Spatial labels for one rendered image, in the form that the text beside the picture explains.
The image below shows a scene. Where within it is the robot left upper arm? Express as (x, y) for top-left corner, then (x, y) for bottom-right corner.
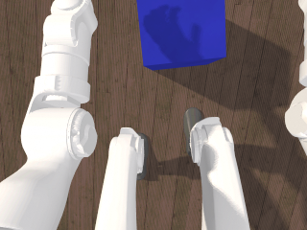
(0, 107), (98, 230)

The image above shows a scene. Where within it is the left robot forearm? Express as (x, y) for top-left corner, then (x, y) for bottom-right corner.
(21, 0), (98, 149)

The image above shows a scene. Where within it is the carton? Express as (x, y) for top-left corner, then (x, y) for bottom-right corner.
(136, 0), (226, 71)

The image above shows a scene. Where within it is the robot right upper arm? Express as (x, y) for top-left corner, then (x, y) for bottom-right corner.
(285, 87), (307, 155)

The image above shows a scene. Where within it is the right robot shin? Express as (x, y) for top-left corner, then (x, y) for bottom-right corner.
(189, 117), (234, 148)

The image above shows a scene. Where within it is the left robot foot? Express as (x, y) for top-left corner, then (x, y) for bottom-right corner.
(136, 132), (149, 180)

